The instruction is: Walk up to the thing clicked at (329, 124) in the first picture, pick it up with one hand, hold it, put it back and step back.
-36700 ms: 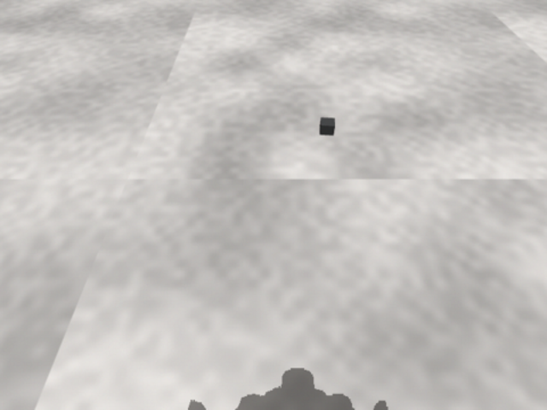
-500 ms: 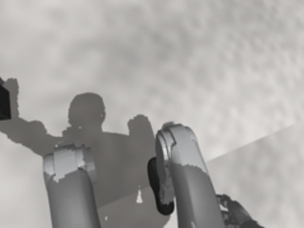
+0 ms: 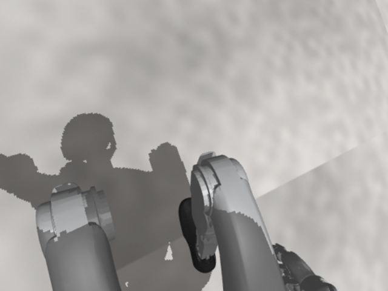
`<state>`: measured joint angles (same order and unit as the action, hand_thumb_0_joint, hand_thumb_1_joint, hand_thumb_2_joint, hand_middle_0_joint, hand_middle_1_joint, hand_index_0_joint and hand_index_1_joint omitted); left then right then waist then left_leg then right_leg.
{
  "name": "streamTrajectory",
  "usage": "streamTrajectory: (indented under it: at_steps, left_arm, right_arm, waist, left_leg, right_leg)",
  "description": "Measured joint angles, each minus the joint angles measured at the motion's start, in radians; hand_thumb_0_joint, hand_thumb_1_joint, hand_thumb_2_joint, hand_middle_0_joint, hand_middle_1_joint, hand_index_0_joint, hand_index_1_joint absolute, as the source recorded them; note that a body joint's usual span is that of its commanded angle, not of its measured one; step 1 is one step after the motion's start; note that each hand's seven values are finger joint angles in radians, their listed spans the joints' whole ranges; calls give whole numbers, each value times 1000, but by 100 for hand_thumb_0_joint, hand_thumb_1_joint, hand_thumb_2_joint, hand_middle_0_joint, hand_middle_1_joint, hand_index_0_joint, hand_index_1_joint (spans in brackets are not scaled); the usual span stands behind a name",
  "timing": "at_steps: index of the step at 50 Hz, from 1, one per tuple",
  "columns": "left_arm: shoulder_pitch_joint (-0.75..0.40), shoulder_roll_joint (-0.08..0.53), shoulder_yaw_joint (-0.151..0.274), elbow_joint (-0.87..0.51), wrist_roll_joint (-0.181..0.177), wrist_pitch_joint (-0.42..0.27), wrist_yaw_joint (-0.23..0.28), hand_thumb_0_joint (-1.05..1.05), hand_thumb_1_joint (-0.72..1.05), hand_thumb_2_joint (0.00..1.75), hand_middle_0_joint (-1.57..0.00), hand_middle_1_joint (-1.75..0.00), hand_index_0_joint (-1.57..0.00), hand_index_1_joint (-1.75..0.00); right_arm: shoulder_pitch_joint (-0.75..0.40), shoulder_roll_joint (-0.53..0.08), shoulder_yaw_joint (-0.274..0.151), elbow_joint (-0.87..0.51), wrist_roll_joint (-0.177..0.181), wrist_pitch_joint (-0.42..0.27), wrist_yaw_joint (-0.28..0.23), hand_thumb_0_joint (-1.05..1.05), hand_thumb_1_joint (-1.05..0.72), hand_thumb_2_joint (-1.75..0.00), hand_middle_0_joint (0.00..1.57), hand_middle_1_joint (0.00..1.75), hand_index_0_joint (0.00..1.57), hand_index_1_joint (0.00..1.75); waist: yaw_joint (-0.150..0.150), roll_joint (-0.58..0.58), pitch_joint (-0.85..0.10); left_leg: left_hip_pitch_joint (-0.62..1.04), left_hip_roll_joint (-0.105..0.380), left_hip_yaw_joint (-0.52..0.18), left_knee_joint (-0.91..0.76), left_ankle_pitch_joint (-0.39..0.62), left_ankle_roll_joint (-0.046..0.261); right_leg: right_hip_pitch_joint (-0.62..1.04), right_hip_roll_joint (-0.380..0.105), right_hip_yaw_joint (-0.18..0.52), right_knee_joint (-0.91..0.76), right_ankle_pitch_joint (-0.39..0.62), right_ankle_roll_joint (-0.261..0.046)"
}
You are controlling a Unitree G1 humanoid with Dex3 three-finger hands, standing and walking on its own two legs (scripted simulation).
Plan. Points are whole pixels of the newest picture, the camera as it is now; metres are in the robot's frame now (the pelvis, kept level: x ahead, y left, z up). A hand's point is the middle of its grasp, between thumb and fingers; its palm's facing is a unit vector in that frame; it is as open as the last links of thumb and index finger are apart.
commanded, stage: rest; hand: left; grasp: from above
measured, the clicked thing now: out of the picture +0.42 +0.37 -0.25
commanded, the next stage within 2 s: open in 0.62 s
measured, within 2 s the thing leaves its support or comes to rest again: rests again in 0.26 s
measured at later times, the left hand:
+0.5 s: hand out of the picture +0.41 +0.37 -0.22, palm faces -0.45 -0.12 -0.88, open 10.7 cm
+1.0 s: hand out of the picture +0.41 +0.37 -0.23, palm faces -0.46 -0.11 -0.88, open 10.9 cm
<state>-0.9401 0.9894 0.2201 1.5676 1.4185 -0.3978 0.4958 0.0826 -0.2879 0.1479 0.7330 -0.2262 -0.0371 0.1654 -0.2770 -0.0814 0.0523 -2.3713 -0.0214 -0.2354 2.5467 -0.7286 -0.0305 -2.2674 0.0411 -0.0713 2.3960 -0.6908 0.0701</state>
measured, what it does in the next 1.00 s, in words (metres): stands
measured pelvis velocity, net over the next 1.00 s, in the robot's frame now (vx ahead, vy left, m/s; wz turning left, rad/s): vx -0.01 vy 0.01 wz -0.04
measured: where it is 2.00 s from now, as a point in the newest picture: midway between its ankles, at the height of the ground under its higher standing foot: (152, 267)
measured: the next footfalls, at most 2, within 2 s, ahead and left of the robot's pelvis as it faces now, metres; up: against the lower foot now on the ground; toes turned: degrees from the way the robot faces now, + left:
none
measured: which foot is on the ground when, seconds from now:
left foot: down 0.00-1.00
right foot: down 0.00-1.00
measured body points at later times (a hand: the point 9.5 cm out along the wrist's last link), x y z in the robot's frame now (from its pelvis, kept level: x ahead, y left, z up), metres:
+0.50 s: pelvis +0.00 +0.01 -0.01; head +0.24 +0.14 +0.35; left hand +0.43 +0.37 -0.17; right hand +0.08 -0.26 -0.07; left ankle +0.06 +0.13 -0.27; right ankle +0.11 -0.14 -0.27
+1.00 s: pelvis -0.01 +0.01 -0.01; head +0.24 +0.14 +0.34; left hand +0.43 +0.37 -0.18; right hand +0.07 -0.26 -0.07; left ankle +0.06 +0.13 -0.27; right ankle +0.11 -0.14 -0.27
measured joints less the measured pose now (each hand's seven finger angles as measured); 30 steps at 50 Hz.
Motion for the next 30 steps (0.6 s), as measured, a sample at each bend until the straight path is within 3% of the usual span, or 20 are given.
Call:
streamTrajectory:
  at_steps: [30]
  left_arm:
    - [-21, 59, -36, 112, 14, 13, 71, 0, -10, 57, -66, -51, -68, -48]
  right_arm:
    - [-17, -14, 70, -25, -39, -68, 31, 0, -90, -90, 21, 30, 20, 30]
  waist:
    - [-32, -27, 28]
  left_leg:
    - [7, 4, -22, 42, -4, 15]
  right_leg:
    - [21, 14, -18, 12, 8, -3]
